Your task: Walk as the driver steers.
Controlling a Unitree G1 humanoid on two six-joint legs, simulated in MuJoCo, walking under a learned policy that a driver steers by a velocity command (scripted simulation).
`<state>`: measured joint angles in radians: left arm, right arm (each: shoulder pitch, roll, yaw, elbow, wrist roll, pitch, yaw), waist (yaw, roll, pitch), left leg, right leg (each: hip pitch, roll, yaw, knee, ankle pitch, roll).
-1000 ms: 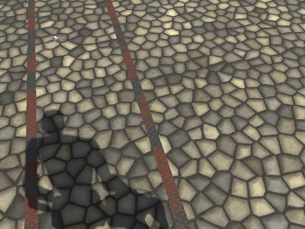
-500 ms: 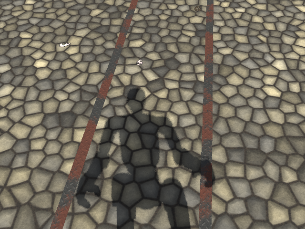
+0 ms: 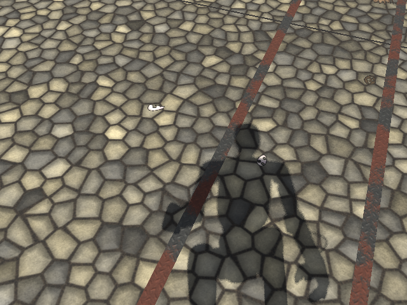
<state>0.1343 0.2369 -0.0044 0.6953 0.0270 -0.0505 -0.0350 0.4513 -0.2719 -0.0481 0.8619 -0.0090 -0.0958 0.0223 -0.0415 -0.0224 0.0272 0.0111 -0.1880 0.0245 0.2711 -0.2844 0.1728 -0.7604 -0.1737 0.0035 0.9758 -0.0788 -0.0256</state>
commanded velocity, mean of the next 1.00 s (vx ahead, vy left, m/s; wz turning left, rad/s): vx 0.29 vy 0.00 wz -0.62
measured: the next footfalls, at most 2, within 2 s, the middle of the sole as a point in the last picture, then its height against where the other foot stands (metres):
right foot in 0.18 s outside the picture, level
left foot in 0.62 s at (218, 260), level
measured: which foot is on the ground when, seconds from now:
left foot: down 0.00-0.16, up 0.18-0.60, down 0.62-1.00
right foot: up 0.00-0.16, down 0.18-0.60, up 0.62-0.98, down 1.00-1.00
